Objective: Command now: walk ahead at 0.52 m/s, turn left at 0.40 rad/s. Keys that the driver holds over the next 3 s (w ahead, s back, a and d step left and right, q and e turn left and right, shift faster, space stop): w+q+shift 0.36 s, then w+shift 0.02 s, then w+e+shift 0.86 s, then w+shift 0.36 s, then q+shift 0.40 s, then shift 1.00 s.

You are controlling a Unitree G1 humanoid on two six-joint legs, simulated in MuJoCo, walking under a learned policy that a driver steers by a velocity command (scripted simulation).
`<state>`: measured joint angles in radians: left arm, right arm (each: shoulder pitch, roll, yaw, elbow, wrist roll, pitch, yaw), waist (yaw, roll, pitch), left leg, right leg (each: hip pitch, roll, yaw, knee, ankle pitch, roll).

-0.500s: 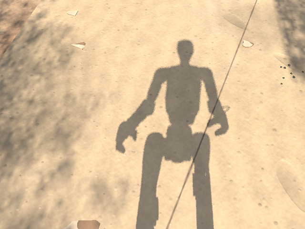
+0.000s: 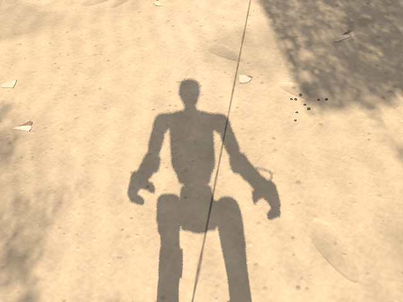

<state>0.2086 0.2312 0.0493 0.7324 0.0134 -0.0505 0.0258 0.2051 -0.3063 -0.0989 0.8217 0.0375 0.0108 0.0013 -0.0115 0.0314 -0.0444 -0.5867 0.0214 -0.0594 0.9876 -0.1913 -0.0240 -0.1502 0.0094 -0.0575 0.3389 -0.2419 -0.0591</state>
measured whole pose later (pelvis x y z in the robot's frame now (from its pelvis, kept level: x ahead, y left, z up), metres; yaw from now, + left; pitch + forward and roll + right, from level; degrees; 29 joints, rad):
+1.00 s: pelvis +0.72 +0.29 -0.03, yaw +2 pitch -1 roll -1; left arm 0.49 0.30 0.07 0.96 0.02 -0.02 0.00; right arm 0.05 -0.19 0.04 0.67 -0.07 -0.10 0.01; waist 0.08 -0.01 0.02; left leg -0.50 0.03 -0.14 1.44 -0.34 -0.02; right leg -0.27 0.23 -0.01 0.56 -0.26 -0.21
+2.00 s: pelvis +1.51 +0.22 -0.01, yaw -10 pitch +1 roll -2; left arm 0.18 0.27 0.05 0.80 0.00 -0.06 0.04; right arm 0.17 -0.30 -0.08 0.72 0.01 -0.02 0.01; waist 0.03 0.02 0.07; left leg -0.69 0.07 0.06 0.77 0.01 -0.02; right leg -0.08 0.01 -0.26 0.38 -0.32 -0.05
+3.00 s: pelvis +1.68 +0.15 -0.02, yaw +1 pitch -1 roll +0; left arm 0.18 0.20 0.03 0.92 0.00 -0.02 0.02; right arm 0.17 -0.21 -0.06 0.84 -0.01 0.01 -0.03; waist 0.00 0.01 0.02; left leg -0.29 -0.01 -0.05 0.53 -0.23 -0.01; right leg -0.18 0.01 -0.01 0.54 -0.35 -0.02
